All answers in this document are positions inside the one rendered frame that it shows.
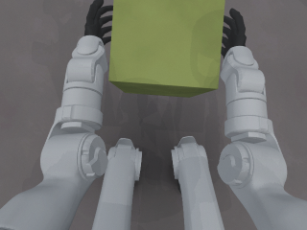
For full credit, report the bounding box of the right robot shin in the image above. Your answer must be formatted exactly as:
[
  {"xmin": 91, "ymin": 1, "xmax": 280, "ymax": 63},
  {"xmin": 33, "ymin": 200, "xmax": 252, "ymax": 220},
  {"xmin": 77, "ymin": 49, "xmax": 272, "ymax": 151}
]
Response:
[{"xmin": 177, "ymin": 136, "xmax": 209, "ymax": 184}]

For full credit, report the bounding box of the right robot upper arm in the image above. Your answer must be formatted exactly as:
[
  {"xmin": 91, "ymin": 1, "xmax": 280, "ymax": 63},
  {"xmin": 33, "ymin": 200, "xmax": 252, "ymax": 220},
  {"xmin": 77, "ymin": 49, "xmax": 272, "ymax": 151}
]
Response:
[{"xmin": 217, "ymin": 141, "xmax": 307, "ymax": 230}]

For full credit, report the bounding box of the robot right hand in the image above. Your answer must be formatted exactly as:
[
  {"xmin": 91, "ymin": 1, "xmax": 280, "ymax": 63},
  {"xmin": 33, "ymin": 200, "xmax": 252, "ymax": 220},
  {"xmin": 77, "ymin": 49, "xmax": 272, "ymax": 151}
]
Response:
[{"xmin": 221, "ymin": 8, "xmax": 247, "ymax": 57}]

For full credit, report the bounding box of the robot left forearm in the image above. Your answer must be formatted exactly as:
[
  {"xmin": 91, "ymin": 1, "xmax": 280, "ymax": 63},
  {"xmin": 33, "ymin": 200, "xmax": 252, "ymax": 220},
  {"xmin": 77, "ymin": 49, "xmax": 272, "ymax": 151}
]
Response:
[{"xmin": 40, "ymin": 35, "xmax": 108, "ymax": 168}]

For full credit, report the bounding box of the carton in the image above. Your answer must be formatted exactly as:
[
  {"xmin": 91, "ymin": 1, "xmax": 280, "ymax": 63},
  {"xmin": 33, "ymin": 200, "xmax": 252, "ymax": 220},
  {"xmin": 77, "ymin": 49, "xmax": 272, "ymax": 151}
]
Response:
[{"xmin": 108, "ymin": 0, "xmax": 225, "ymax": 98}]

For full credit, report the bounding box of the robot left hand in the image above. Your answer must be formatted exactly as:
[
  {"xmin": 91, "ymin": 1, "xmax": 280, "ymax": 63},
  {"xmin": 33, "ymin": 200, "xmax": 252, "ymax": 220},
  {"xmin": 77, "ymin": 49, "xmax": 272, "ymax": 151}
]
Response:
[{"xmin": 84, "ymin": 0, "xmax": 113, "ymax": 45}]

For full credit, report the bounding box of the robot right forearm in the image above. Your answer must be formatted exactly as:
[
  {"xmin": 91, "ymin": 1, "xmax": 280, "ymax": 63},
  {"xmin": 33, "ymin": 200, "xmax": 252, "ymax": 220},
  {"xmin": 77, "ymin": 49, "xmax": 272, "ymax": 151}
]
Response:
[{"xmin": 220, "ymin": 46, "xmax": 283, "ymax": 156}]

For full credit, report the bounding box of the left robot upper arm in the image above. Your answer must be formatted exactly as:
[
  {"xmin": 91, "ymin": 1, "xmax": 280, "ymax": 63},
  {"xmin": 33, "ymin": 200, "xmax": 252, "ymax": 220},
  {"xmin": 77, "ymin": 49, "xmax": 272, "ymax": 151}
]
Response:
[{"xmin": 0, "ymin": 132, "xmax": 108, "ymax": 230}]

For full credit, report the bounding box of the robot left thigh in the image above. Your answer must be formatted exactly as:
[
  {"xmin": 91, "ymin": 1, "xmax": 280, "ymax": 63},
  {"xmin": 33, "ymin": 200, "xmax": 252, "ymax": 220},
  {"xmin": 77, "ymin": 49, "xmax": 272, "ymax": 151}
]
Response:
[{"xmin": 91, "ymin": 144, "xmax": 142, "ymax": 230}]

